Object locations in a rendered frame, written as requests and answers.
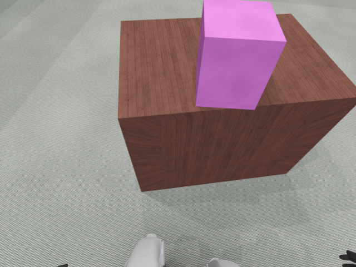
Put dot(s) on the right robot hand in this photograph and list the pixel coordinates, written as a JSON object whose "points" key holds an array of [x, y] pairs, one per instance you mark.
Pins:
{"points": [[350, 256]]}

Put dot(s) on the pedestal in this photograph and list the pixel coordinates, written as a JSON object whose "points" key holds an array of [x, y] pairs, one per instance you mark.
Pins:
{"points": [[173, 143]]}

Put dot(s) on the left robot thigh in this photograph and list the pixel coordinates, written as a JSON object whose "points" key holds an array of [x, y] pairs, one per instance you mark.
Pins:
{"points": [[148, 252]]}

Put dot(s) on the carton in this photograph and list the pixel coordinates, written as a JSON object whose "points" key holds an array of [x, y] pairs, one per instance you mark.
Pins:
{"points": [[239, 45]]}

